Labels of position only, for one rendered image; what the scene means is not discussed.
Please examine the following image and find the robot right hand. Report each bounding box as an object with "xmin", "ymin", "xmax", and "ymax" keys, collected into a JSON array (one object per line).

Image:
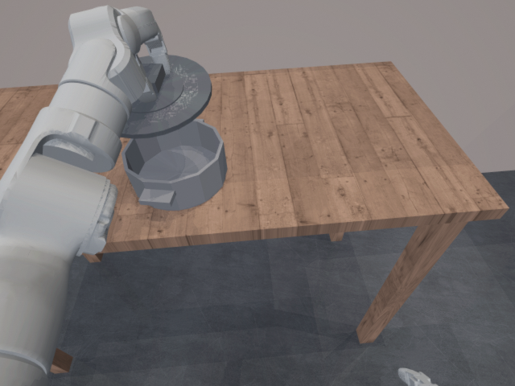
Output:
[{"xmin": 398, "ymin": 368, "xmax": 438, "ymax": 386}]

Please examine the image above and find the pot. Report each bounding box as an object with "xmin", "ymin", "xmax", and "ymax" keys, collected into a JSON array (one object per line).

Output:
[{"xmin": 122, "ymin": 119, "xmax": 228, "ymax": 211}]

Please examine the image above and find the left robot forearm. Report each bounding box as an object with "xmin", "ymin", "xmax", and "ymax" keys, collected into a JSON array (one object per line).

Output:
[{"xmin": 0, "ymin": 5, "xmax": 146, "ymax": 218}]

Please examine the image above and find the table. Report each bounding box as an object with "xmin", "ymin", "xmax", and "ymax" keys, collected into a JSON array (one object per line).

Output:
[{"xmin": 0, "ymin": 61, "xmax": 509, "ymax": 374}]

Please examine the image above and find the robot left hand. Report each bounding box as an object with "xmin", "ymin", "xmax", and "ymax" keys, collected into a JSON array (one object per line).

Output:
[{"xmin": 121, "ymin": 6, "xmax": 171, "ymax": 103}]

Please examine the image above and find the robot left upper arm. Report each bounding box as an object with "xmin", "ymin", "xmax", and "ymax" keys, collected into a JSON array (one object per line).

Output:
[{"xmin": 0, "ymin": 153, "xmax": 118, "ymax": 386}]

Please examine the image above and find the lid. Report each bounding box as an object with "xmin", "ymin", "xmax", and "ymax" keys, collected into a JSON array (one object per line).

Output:
[{"xmin": 121, "ymin": 55, "xmax": 212, "ymax": 139}]

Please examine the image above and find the knob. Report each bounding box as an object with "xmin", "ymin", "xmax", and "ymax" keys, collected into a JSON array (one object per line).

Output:
[{"xmin": 142, "ymin": 64, "xmax": 166, "ymax": 93}]

